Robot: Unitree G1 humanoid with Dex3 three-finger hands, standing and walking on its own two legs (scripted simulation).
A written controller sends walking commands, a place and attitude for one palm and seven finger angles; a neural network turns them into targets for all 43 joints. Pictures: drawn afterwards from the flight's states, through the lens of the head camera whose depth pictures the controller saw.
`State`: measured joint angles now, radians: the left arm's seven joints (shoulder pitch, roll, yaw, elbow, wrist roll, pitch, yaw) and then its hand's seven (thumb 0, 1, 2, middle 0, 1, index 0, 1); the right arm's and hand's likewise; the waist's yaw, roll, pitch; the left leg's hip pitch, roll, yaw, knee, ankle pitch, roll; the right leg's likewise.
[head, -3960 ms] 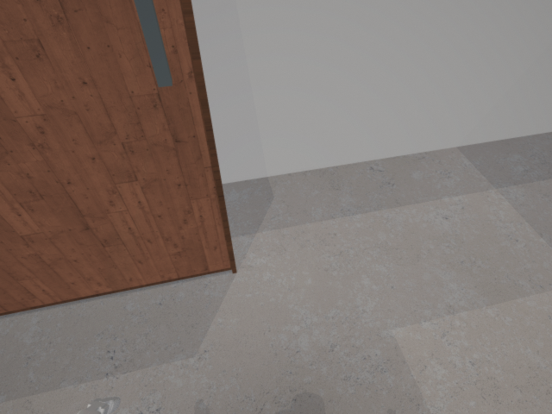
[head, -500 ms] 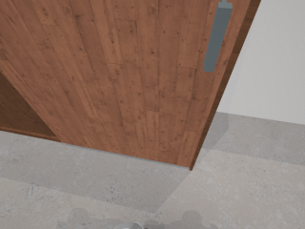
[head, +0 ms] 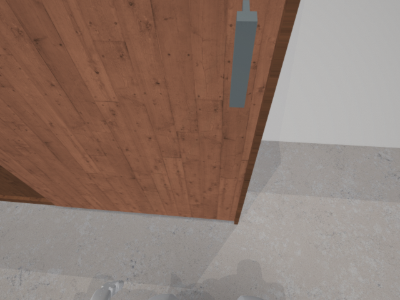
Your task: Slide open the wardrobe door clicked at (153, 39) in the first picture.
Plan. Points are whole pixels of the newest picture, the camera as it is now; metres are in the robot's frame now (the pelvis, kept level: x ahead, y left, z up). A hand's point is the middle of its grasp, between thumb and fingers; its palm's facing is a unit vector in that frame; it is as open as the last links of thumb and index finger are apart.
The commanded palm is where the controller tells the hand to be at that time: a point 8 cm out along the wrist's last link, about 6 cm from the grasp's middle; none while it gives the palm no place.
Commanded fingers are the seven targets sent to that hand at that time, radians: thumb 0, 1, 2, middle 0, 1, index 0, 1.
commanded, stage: come to a stop and stand still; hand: right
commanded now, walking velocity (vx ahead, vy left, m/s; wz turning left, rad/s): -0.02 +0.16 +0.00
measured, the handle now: (241, 57) +0.47 -0.06 +0.22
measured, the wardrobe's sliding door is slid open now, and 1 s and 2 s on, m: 0.00 0.00 0.00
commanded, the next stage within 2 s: look again from close up in 1.14 s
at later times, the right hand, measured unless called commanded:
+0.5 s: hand out of the picture -0.01 -0.14 -0.15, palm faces +0.01 +0.97 -0.23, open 7.3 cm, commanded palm none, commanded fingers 0.00 -0.90 -0.90 0.20 0.30 0.20 0.30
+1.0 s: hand out of the picture -0.07 -0.17 -0.18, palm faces +0.05 +0.98 -0.17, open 7.4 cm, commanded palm none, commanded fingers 0.00 -0.90 -0.90 0.20 0.30 0.20 0.30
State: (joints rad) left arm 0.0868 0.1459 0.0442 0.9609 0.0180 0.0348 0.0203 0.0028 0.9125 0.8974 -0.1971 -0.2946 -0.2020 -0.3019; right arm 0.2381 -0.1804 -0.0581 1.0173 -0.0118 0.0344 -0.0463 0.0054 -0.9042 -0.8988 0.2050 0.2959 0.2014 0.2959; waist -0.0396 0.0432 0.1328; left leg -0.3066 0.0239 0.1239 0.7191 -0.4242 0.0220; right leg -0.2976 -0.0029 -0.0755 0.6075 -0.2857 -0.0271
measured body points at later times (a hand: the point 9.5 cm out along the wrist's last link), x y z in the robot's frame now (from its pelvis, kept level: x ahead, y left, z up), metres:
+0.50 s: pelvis -0.05 +0.04 +0.02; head -0.08 +0.06 +0.46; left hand -0.08 +0.28 -0.15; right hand -0.01 -0.19 -0.13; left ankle -0.09 +0.17 -0.73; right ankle +0.00 -0.09 -0.71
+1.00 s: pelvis -0.04 +0.00 +0.01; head -0.03 -0.02 +0.46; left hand +0.02 +0.22 -0.14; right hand -0.07 -0.23 -0.16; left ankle -0.08 +0.14 -0.73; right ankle -0.04 -0.10 -0.73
